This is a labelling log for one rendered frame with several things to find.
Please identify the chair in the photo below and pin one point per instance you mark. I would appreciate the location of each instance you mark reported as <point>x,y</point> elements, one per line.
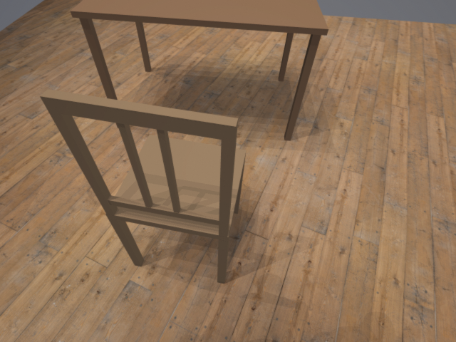
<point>173,184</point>

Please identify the table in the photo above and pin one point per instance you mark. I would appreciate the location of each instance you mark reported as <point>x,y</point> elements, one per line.
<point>287,16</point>

